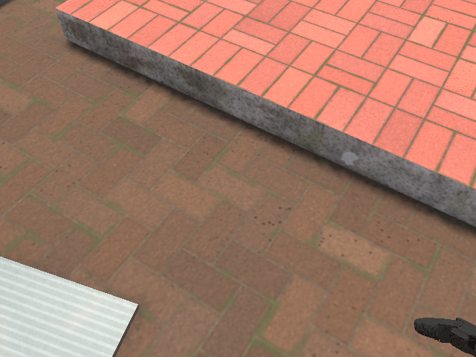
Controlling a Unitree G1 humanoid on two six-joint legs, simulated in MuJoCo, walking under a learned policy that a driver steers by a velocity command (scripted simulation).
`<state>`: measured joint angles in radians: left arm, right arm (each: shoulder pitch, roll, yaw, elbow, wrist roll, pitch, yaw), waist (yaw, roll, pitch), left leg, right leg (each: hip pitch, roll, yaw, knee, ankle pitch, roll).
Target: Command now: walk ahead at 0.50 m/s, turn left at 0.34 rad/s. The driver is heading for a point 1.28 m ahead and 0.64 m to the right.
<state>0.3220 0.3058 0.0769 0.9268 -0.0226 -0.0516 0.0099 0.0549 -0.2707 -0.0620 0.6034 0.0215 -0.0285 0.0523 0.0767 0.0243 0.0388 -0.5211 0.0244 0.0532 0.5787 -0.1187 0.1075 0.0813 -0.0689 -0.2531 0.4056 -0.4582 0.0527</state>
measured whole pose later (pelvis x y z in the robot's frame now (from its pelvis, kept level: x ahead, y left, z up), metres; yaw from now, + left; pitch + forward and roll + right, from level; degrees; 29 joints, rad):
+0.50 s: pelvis +0.28 -0.02 +0.01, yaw -10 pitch +2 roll +2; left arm 0.10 0.25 0.04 0.80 -0.02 -0.04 -0.06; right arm 0.31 -0.27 -0.08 0.83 0.00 -0.06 -0.02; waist -0.05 -0.03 0.02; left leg 0.11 -0.01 0.23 0.25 -0.40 -0.01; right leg -0.62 -0.06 -0.04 0.63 -0.04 -0.05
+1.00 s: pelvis +0.56 -0.09 +0.02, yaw -27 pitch +2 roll -1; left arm 0.39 0.31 0.08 0.83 0.02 -0.04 -0.02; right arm 0.10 -0.28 -0.01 0.71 -0.03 -0.05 0.02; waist 0.08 0.03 0.03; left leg -0.50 0.04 -0.03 0.56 -0.13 -0.04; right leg -0.04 0.13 0.20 0.38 -0.35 -0.07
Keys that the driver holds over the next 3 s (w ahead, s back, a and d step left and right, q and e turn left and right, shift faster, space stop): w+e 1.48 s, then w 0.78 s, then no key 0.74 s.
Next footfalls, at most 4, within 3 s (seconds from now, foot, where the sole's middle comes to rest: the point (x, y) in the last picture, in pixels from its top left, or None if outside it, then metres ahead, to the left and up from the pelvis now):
0.54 right None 0.46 -0.15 -0.76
1.02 left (285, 250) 0.77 -0.05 -0.76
1.52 right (385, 240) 0.83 -0.36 -0.76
2.10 left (434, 133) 1.16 -0.52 -0.60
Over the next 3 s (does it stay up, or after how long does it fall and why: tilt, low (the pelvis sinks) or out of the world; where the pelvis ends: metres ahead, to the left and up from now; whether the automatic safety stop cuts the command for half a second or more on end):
stays up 1.24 -0.68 0.17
